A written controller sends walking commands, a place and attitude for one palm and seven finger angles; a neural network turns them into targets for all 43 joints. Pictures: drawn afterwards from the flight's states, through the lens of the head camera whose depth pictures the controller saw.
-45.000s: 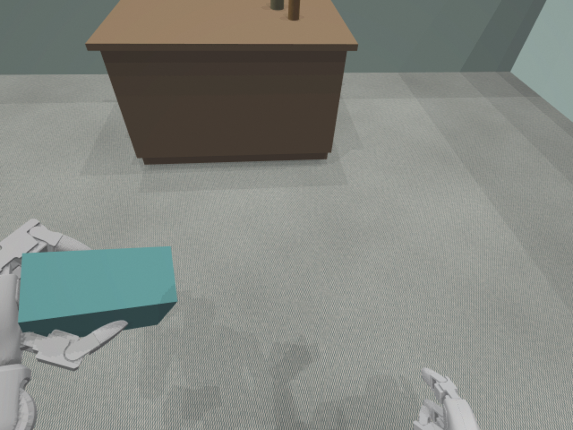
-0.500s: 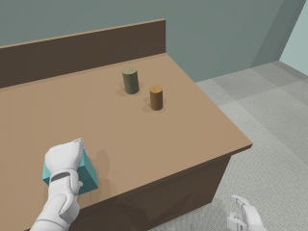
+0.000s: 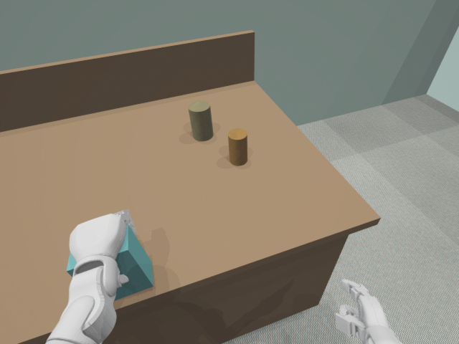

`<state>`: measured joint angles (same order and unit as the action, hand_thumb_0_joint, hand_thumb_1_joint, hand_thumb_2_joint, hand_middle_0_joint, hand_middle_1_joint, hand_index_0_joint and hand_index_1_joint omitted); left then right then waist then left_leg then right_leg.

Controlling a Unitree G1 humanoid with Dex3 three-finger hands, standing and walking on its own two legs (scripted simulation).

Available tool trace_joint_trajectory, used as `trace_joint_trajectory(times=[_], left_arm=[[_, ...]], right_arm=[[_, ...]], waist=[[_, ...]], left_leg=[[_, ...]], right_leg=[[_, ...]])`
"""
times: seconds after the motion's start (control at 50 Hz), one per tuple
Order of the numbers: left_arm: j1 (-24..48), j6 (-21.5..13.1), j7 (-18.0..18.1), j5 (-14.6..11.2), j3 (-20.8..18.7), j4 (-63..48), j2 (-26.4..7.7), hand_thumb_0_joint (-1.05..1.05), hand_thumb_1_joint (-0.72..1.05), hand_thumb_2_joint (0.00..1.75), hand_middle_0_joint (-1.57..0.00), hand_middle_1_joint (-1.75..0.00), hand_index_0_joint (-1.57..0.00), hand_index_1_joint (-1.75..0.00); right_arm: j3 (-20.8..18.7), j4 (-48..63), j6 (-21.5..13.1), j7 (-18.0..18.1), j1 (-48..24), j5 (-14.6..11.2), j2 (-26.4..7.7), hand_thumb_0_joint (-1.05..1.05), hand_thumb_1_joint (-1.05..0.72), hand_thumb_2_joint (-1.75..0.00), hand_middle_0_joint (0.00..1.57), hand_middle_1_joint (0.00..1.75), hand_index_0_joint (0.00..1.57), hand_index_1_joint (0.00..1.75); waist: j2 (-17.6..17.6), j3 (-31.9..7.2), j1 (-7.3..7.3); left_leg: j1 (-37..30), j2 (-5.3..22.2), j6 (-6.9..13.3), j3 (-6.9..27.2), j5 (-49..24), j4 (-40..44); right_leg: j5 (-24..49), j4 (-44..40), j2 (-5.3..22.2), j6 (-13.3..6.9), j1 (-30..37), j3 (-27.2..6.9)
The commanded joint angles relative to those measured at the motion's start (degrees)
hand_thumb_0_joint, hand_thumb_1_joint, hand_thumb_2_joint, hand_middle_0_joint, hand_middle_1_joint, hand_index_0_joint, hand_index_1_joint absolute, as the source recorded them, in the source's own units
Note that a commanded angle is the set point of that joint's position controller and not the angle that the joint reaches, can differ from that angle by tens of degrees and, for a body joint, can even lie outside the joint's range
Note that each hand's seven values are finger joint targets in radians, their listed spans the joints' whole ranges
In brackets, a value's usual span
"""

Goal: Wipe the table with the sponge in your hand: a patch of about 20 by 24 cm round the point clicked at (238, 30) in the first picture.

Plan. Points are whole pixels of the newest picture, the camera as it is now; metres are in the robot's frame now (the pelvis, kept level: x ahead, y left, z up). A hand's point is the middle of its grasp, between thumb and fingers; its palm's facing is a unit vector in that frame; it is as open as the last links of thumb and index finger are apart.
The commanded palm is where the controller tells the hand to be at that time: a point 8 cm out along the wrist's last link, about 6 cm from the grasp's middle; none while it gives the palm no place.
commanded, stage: lift the sponge slowly off the table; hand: left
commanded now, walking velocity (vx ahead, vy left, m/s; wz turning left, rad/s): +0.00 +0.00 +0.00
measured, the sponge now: (119, 271) +0.25 +0.26 -0.03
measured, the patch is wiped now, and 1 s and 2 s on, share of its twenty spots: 1.00 1.00 1.00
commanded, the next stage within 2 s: bring the sponge back beside the body in 1.56 s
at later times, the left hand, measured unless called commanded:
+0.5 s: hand (113, 237) +0.27 +0.25 +0.06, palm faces +0.01 -0.12 -0.99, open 10.1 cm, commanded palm +0.24 +0.25 +0.13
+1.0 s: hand (99, 230) +0.26 +0.26 +0.10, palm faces +0.06 -0.10 -0.99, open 10.1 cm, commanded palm +0.23 +0.26 +0.17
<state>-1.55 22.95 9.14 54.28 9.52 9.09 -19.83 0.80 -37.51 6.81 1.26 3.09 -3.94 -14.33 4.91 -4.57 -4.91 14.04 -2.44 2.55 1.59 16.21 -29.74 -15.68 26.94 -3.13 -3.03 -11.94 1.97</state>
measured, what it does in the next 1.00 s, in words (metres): stands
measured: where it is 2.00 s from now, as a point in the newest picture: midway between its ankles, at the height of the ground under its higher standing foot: outside the picture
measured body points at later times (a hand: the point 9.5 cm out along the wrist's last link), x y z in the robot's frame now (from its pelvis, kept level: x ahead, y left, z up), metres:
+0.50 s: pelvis -0.01 -0.01 +0.00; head -0.03 -0.04 +0.45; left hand +0.26 +0.25 +0.12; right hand +0.22 -0.23 -0.08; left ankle -0.01 +0.09 -0.74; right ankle -0.02 -0.09 -0.74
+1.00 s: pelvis -0.01 -0.01 +0.01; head -0.04 -0.05 +0.45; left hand +0.25 +0.26 +0.15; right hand +0.24 -0.22 -0.07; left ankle -0.01 +0.09 -0.74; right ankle -0.02 -0.09 -0.74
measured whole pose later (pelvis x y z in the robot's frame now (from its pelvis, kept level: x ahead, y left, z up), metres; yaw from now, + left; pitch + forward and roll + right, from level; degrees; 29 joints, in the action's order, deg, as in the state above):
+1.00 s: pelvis -0.01 -0.01 +0.01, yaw +0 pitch -3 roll +0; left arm 2.9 25.8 0.9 52.4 7.9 1.6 -25.4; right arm 2.7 -38.1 5.7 2.5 0.1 -4.4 -15.1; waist 5.8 -2.6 -5.7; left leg 8.8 -2.0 1.6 2.1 13.2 -25.0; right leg -13.3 23.1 -3.5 -3.9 -7.1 2.2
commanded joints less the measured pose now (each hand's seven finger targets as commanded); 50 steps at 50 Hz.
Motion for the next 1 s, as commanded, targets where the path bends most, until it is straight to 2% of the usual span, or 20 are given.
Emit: trace_joint_trajectory(times=[0.0,0.22,0.28,0.3,0.34,0.38,0.44,0.48,0.56,0.58,0.6,0.64,0.68,0.72,0.76,0.78,0.84,0.88,0.92,0.98], left_arm=[[18.04,-0.28,2.11,2.72,-6.00,-14.00,-11.47,0.00,0.10,1.30,-1.20,-1.60,-1.20,-1.60],[21.19,1.61,0.18,2.10,-5.53,-10.14,-11.66,0.00,0.10,1.30,-1.20,-1.60,-1.20,-1.60],[20.21,2.28,-1.10,1.52,-7.61,-10.38,-14.23,0.00,0.10,1.30,-1.20,-1.60,-1.20,-1.60],[22.20,2.16,-1.54,1.58,-5.48,-11.02,-12.33,0.00,0.10,1.30,-1.20,-1.60,-1.20,-1.60],[20.51,1.54,-1.91,1.52,-5.74,-12.29,-12.35,0.00,0.10,1.30,-1.20,-1.60,-1.20,-1.60],[19.57,0.97,-2.13,1.40,-8.15,-13.96,-15.06,0.00,0.10,1.30,-1.20,-1.60,-1.20,-1.60],[19.95,0.57,-2.13,1.63,-7.12,-14.19,-13.83,0.00,0.10,1.30,-1.20,-1.60,-1.20,-1.60],[21.71,0.87,-2.07,1.77,-8.91,-15.21,-16.15,0.00,0.10,1.30,-1.20,-1.60,-1.20,-1.60],[20.95,1.42,-2.11,1.14,-9.49,-14.77,-16.56,0.00,0.10,1.30,-1.20,-1.60,-1.20,-1.60],[21.76,1.51,-2.22,1.24,-9.77,-16.56,-17.19,0.00,0.10,1.30,-1.20,-1.60,-1.20,-1.60],[21.21,1.62,-2.39,0.98,-8.10,-17.27,-15.14,0.00,0.10,1.30,-1.20,-1.60,-1.20,-1.60],[18.84,1.90,-2.87,0.39,-7.88,-17.12,-14.68,0.00,0.10,1.30,-1.20,-1.60,-1.20,-1.60],[19.73,2.29,-3.59,0.20,-9.26,-17.67,-16.65,0.00,0.10,1.30,-1.20,-1.60,-1.20,-1.60],[20.00,2.80,-4.37,0.24,-7.65,-17.09,-15.43,0.00,0.10,1.30,-1.20,-1.60,-1.20,-1.60],[20.49,2.81,-4.78,0.35,-8.94,-17.17,-17.07,0.00,0.10,1.30,-1.20,-1.60,-1.20,-1.60],[20.39,2.71,-4.97,0.24,-9.99,-19.02,-18.32,0.00,0.10,1.30,-1.20,-1.60,-1.20,-1.60],[20.44,2.05,-5.51,0.00,-8.46,-20.65,-16.56,0.00,0.10,1.30,-1.20,-1.60,-1.20,-1.60],[20.23,2.26,-5.69,0.09,-10.97,-20.62,-19.50,0.00,0.10,1.30,-1.20,-1.60,-1.20,-1.60],[22.12,2.69,-5.90,0.50,-10.07,-18.19,-18.82,0.00,0.10,1.30,-1.20,-1.60,-1.20,-1.60],[25.78,2.89,-6.39,0.58,-8.59,-19.87,-17.99,0.00,0.10,1.30,-1.20,-1.60,-1.20,-1.60]], right_arm=[[-2.01,9.30,-3.46,0.88,-11.78,0.46,-6.10,0.00,-0.90,-0.90,0.20,0.30,0.20,0.30],[-1.38,8.49,-3.90,1.64,-13.13,-0.05,-6.30,0.00,-0.90,-0.90,0.20,0.30,0.20,0.30],[-1.29,8.75,-3.56,1.57,-13.58,-0.01,-6.82,0.00,-0.90,-0.90,0.20,0.30,0.20,0.30],[-1.12,8.95,-3.53,1.63,-13.60,-0.09,-6.48,0.00,-0.90,-0.90,0.20,0.30,0.20,0.30],[-1.23,9.38,-3.92,1.54,-13.45,0.02,-6.36,0.00,-0.90,-0.90,0.20,0.30,0.20,0.30],[-1.35,9.42,-4.00,1.46,-13.34,0.22,-6.66,0.00,-0.90,-0.90,0.20,0.30,0.20,0.30],[-1.18,9.36,-4.19,1.37,-13.23,0.21,-6.28,0.00,-0.90,-0.90,0.20,0.30,0.20,0.30],[-1.16,9.24,-4.11,1.44,-13.70,0.19,-6.74,0.00,-0.90,-0.90,0.20,0.30,0.20,0.30],[-1.09,8.93,-4.29,1.61,-14.16,0.01,-6.60,0.00,-0.90,-0.90,0.20,0.30,0.20,0.30],[-1.07,9.13,-4.29,1.55,-14.65,0.00,-6.80,0.00,-0.90,-0.90,0.20,0.30,0.20,0.30],[-1.08,9.48,-4.49,1.42,-14.64,-0.11,-6.26,0.00,-0.90,-0.90,0.20,0.30,0.20,0.30],[-1.17,9.39,-4.76,1.36,-14.66,-0.04,-6.36,0.00,-0.90,-0.90,0.20,0.30,0.20,0.30],[-1.08,9.15,-4.51,1.39,-14.74,-0.05,-6.74,0.00,-0.90,-0.90,0.20,0.30,0.20,0.30],[-0.79,9.21,-4.47,1.55,-15.10,-0.15,-6.57,0.00,-0.90,-0.90,0.20,0.30,0.20,0.30],[-0.76,9.03,-4.35,1.59,-15.17,-0.12,-6.68,0.00,-0.90,-0.90,0.20,0.30,0.20,0.30],[-0.72,9.33,-4.39,1.55,-15.65,-0.07,-6.94,0.00,-0.90,-0.90,0.20,0.30,0.20,0.30],[-0.53,9.64,-4.64,1.50,-15.71,0.03,-6.30,0.00,-0.90,-0.90,0.20,0.30,0.20,0.30],[-0.38,9.43,-4.44,1.52,-15.76,0.08,-6.68,0.00,-0.90,-0.90,0.20,0.30,0.20,0.30],[-0.11,8.97,-4.23,1.76,-15.81,-0.09,-6.48,0.00,-0.90,-0.90,0.20,0.30,0.20,0.30],[-0.01,9.53,-4.53,1.94,-16.67,-0.26,-6.39,0.00,-0.90,-0.90,0.20,0.30,0.20,0.30]], waist=[[-1.39,-10.38,0.16],[-2.52,-8.62,0.04],[-2.47,-9.00,-0.45],[-3.23,-9.02,0.21],[-2.53,-10.24,-0.32],[-2.16,-11.23,-0.74],[-1.60,-9.23,-0.52],[-2.00,-9.18,-0.70],[-3.15,-8.99,-0.84],[-1.23,-9.47,-1.00],[-0.84,-9.84,-0.92],[-1.76,-10.00,-0.94],[-2.88,-9.80,-0.67],[-3.06,-8.16,-0.36],[-4.07,-8.42,-0.50],[-2.09,-9.31,-0.86],[-2.36,-9.32,-0.68],[-1.44,-9.08,-1.05],[-2.94,-6.94,-0.52],[-0.19,-6.86,-0.47]], left_leg=[[-5.04,-0.06,0.84,2.39,-15.83,3.59],[-5.34,-0.05,0.72,2.24,-13.01,5.31],[-5.12,-0.16,0.73,2.25,-13.47,5.78],[-5.13,-0.20,0.84,2.04,-13.47,5.52],[-5.76,-0.25,0.97,2.18,-14.62,5.41],[-6.26,-0.21,1.01,2.29,-15.54,5.46],[-6.02,-0.15,0.99,2.16,-15.29,5.76],[-6.22,-0.13,0.97,2.19,-15.07,6.18],[-5.84,-0.34,0.99,1.65,-15.10,6.16],[-6.55,-0.33,0.93,1.93,-15.30,6.51],[-6.80,-0.29,0.96,1.92,-15.69,6.35],[-7.32,-0.33,1.07,1.74,-16.90,6.01],[-7.29,-0.25,1.05,1.97,-16.51,6.33],[-6.91,-0.27,1.10,1.71,-16.01,6.27],[-6.89,-0.28,1.15,1.74,-16.10,6.34],[-7.54,-0.30,1.10,1.89,-16.32,6.48],[-8.07,-0.29,1.15,1.77,-17.45,6.31],[-7.98,-0.26,1.06,2.12,-16.63,6.93],[-6.91,-0.11,0.98,1.90,-14.78,7.26],[-8.14,0.03,0.88,2.23,-13.28,8.23]], right_leg=[[16.82,-3.02,0.21,-1.75,3.88,-3.42],[11.87,-4.97,0.35,-1.55,3.38,-3.17],[13.22,-5.34,0.53,-1.55,5.13,-3.92],[13.33,-5.13,0.61,-1.32,4.98,-3.46],[14.56,-4.99,0.63,-1.38,5.88,-3.39],[16.06,-5.02,0.59,-1.51,6.96,-4.21],[15.37,-5.36,0.58,-1.48,6.10,-3.53],[15.39,-5.73,0.47,-1.59,6.37,-4.46],[16.28,-5.95,0.89,-1.19,7.24,-4.47],[15.92,-6.02,0.68,-1.51,7.32,-5.01],[15.72,-5.74,0.80,-1.40,7.50,-4.09],[18.03,-5.86,0.88,-1.31,7.97,-4.34],[18.08,-6.18,0.77,-1.31,8.14,-5.02],[17.40,-6.40,1.02,-1.02,7.31,-4.46],[17.77,-6.54,1.08,-0.95,7.78,-4.66],[17.83,-6.42,0.99,-1.23,8.28,-5.36],[19.31,-6.31,1.16,-1.04,8.56,-4.48],[17.75,-6.76,0.99,-1.29,8.67,-5.28],[14.68,-7.31,1.06,-0.97,7.19,-4.74],[10.78,-8.19,0.75,-1.34,6.03,-4.61]])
